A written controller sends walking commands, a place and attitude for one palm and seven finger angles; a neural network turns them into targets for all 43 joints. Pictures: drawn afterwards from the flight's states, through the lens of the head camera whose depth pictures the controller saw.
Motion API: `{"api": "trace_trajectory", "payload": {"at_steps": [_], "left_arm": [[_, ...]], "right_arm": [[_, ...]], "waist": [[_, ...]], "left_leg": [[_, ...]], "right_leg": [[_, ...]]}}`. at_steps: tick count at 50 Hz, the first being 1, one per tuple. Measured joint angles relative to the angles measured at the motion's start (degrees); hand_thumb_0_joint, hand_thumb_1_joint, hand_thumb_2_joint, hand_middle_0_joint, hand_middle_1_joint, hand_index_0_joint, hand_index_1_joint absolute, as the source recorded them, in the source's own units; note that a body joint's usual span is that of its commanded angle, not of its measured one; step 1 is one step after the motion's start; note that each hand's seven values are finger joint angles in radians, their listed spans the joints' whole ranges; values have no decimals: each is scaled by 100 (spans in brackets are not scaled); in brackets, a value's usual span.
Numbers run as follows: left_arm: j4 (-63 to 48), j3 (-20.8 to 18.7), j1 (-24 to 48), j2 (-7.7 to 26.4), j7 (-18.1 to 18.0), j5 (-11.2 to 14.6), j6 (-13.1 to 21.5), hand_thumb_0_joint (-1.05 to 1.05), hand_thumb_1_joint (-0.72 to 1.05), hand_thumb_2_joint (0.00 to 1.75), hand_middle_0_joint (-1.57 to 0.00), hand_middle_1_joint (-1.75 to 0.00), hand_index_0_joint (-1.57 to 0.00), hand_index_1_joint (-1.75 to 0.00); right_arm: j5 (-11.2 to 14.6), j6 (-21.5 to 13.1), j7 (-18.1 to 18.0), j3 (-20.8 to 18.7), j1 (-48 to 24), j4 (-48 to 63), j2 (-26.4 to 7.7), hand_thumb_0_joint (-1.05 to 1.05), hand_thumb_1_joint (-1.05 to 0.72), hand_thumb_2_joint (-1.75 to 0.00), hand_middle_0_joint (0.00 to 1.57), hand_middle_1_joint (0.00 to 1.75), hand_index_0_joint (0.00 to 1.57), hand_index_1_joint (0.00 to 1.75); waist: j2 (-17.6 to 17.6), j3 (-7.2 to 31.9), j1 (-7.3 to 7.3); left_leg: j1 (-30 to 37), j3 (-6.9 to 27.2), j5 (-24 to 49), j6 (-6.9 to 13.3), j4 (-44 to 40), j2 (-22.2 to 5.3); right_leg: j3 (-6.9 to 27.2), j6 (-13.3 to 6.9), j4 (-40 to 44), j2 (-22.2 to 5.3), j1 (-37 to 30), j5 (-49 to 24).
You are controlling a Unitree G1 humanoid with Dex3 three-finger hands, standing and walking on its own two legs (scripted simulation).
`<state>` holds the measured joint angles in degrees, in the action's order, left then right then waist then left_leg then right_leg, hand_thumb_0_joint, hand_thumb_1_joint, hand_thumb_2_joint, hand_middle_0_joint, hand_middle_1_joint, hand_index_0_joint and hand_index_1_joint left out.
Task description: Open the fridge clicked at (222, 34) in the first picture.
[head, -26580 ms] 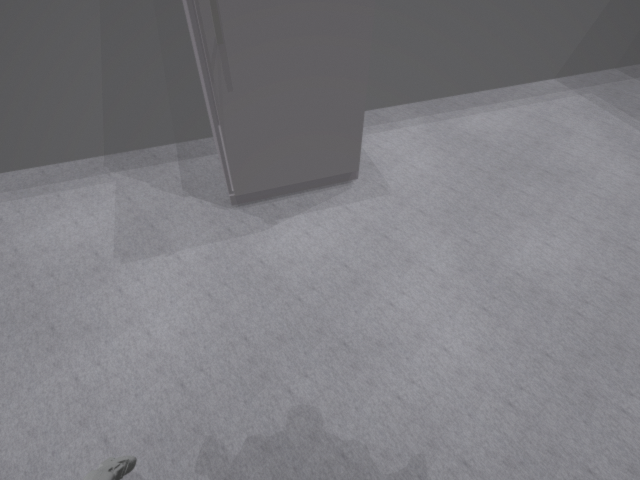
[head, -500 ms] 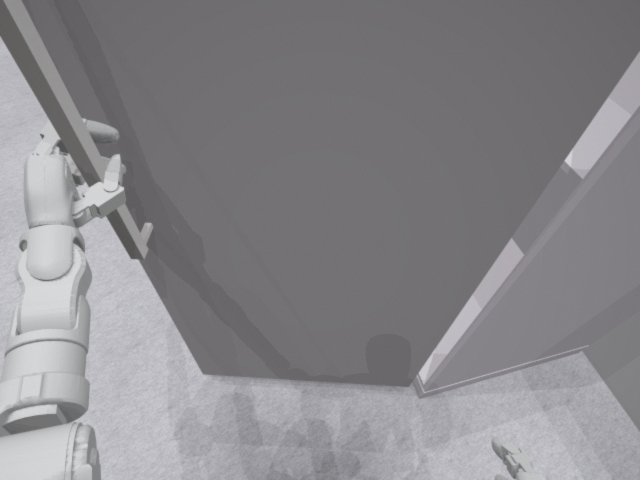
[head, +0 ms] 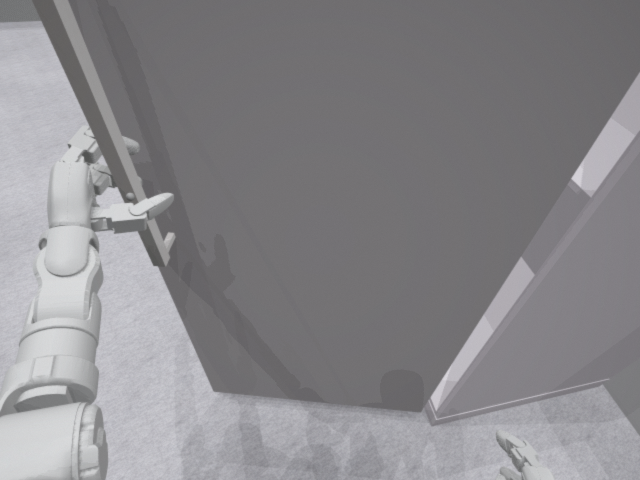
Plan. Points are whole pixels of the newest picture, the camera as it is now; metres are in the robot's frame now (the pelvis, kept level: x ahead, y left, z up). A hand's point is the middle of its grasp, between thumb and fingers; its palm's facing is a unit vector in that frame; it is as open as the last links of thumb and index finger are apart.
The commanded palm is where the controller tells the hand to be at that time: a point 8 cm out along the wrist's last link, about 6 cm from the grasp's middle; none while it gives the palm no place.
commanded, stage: loosen the grip on the handle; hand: left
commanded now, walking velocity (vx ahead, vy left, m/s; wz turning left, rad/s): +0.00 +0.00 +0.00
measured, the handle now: (117, 130) +0.45 +0.26 +0.22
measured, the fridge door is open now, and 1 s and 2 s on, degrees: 73 73 73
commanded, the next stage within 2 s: slip the hand off the handle in 0.32 s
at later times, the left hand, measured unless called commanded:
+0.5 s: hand (108, 206) +0.41 +0.28 +0.14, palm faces +0.32 -0.92 -0.24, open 14.6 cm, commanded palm +0.37 +0.32 +0.14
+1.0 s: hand (59, 205) +0.40 +0.34 +0.14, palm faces +0.31 -0.92 -0.24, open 14.7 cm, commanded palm +0.36 +0.38 +0.14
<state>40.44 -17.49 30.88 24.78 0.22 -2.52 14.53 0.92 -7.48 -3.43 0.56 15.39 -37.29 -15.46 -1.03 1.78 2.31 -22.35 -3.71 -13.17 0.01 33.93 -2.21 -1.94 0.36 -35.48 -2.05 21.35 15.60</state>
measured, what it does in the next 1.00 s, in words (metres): stands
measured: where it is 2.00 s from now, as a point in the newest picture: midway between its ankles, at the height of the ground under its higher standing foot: outside the picture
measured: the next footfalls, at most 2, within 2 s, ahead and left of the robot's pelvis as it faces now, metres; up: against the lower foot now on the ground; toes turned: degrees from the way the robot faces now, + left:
none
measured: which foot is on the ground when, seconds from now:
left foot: down 0.00-1.00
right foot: down 0.00-1.00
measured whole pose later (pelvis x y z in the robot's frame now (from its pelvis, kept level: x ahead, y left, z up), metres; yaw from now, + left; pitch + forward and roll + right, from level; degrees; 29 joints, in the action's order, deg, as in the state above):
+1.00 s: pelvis +0.04 +0.01 -0.01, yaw +0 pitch +8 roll -1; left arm 36.8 -29.4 23.2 33.5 15.1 6.1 15.7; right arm 1.3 -3.0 -5.9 1.1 17.3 -37.9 -15.0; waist 0.3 4.5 0.9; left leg -30.5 -1.8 -19.9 0.1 42.3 -2.9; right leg -2.8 0.8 -39.5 -1.1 27.2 20.4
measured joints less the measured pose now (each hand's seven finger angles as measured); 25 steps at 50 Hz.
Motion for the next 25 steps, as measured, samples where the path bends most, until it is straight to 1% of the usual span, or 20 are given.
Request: {"api": "trace_trajectory", "payload": {"at_steps": [2, 5, 7, 10, 13, 18, 21, 25], "left_arm": [[-2, 31, -7, 66, 26, 33, 124, -2, -1, 47, -45, -140, -39, -135], [-31, 20, -52, 89, 132, 224, 221, -1, -22, 37, -43, -137, -39, -134], [-65, 2, -89, 82, 180, 306, 253, -1, -32, 32, -42, -135, -38, -132], [-219, -209, -309, 127, 245, 314, 311, -1, -42, 26, -39, -132, -37, -129], [-582, -330, -653, 130, 303, 374, 339, -1, -48, 23, -38, -129, -34, -126], [-1117, -437, -1043, -1, 361, 618, 292, -1, -53, 21, -33, -123, -30, -120], [-1270, -458, -1164, 0, 434, 710, 128, -1, -54, 20, -31, -120, -28, -118], [-1206, -574, -1218, 113, 583, 698, -86, -1, -55, 20, -29, -118, -27, -116]], "right_arm": [[12, 26, -28, 5, 52, -43, -38, 1, -91, -90, 21, 30, 20, 30], [31, 57, -75, 10, 141, -149, -45, 1, -91, -90, 21, 30, 20, 30], [29, 62, -111, 17, 183, -228, -33, 1, -91, -90, 21, 30, 20, 30], [-17, 115, -128, 21, 199, -265, 2, 1, -91, -90, 21, 30, 20, 30], [-52, 139, -131, -18, 238, -240, 35, 2, -91, -90, 21, 30, 20, 30], [-53, 180, -119, -47, 213, -245, 61, 2, -91, -90, 21, 30, 20, 30], [-23, 219, -115, -43, 135, -213, 88, 2, -91, -90, 21, 30, 20, 30], [6, 275, -133, -14, -26, -110, 109, 1, -91, -90, 21, 30, 20, 30]], "waist": [[-14, -54, -28], [-28, -95, -70], [-28, -109, -78], [-12, -93, -34], [42, -56, -35], [157, 67, -116], [179, 157, -169], [180, 215, -210]], "left_leg": [[-102, 33, -22, 2, 72, 3], [-227, 80, -56, -18, 147, -16], [-296, 111, -89, -37, 199, -37], [-359, 106, -154, -78, 254, -83], [-372, 88, -243, -92, 295, -114], [-342, 93, -387, -88, 348, -114], [-320, 97, -442, -84, 353, -96], [-328, 106, -494, -79, 381, -78]], "right_leg": [[-2, -16, -84, 13, 108, 28], [-16, -42, -136, 50, 221, 54], [-34, -57, -158, 75, 270, 83], [-24, -76, -173, 120, 328, 130], [-5, -81, -175, 149, 334, 187], [-9, -60, -174, 148, 274, 301], [-13, -47, -181, 130, 249, 361], [-22, -37, -211, 111, 251, 421]]}}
